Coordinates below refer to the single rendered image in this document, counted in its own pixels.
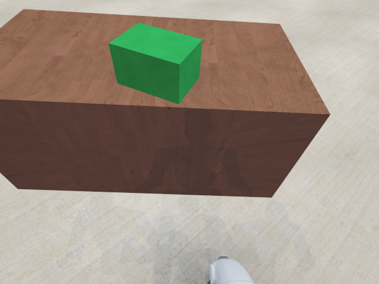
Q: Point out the right robot shin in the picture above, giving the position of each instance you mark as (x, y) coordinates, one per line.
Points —
(223, 257)

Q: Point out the pedestal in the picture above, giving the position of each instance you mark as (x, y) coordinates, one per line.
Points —
(67, 125)

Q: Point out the right robot thigh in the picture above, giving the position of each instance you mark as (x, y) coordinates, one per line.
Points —
(228, 271)

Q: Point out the carton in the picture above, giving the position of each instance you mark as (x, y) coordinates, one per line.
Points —
(155, 61)

